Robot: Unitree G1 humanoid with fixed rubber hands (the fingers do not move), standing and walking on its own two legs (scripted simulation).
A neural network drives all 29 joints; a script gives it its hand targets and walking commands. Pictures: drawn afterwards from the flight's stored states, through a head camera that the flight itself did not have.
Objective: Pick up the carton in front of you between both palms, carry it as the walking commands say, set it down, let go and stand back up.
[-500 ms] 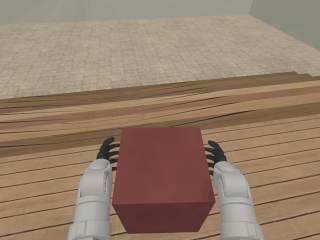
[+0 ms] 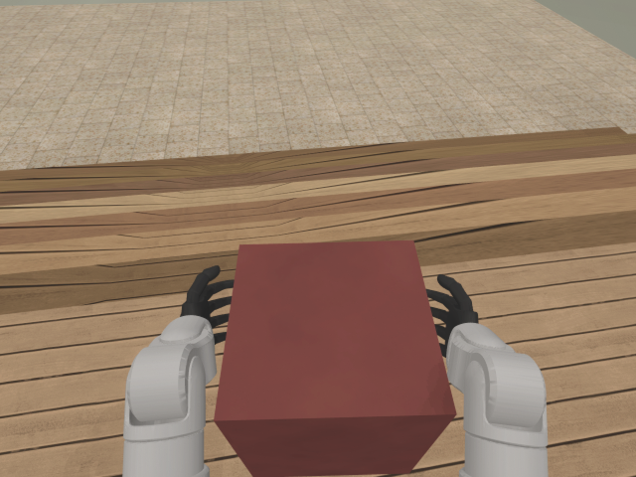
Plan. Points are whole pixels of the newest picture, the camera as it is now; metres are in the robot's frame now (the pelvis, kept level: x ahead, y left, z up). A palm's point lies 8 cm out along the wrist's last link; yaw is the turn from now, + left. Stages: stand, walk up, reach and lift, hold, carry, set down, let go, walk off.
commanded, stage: carry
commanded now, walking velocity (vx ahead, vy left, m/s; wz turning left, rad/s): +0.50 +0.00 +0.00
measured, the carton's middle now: (329, 365) +0.26 -0.01 +0.01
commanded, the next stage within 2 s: none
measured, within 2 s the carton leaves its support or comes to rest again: neither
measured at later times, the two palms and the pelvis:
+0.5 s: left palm (217, 155) +0.59 +0.17 +0.09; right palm (395, 167) +0.56 -0.13 +0.09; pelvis +0.30 +0.05 +0.01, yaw -3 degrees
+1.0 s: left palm (254, 54) +0.97 +0.14 +0.11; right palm (382, 61) +0.97 -0.15 +0.10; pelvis +0.62 -0.01 -0.01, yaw -1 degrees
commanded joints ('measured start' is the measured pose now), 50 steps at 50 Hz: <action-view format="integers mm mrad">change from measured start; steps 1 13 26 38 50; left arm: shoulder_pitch -487 -560 -418 -763 -1090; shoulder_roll -891 -869 -911 -846 -868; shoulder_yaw -680 -681 -693 -691 -586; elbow -101 -57 -90 31 268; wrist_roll -411 -449 -356 -472 -513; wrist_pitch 34 84 17 25 -20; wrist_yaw -233 -271 -223 -244 -225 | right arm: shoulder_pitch -576 -552 -535 -849 -1165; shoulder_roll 856 866 860 815 822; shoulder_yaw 730 667 736 696 617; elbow -85 -20 -124 28 236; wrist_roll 428 354 419 397 412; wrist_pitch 1 23 -9 -4 -62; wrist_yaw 269 239 284 227 171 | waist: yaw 25 -22 -21 58 62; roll -79 220 153 -66 -90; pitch -143 -225 -98 -264 -202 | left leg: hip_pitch -277 673 565 -251 -317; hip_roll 32 392 174 -2 -7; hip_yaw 0 -593 -1 -115 7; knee -123 -722 -704 486 -66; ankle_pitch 105 162 691 46 313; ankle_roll -11 230 119 55 48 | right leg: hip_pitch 369 -503 -427 360 296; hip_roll -280 -39 -23 -312 -188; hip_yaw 299 145 -8 528 175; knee -194 861 248 -50 33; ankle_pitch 241 -204 180 209 524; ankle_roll -119 26 15 -203 -189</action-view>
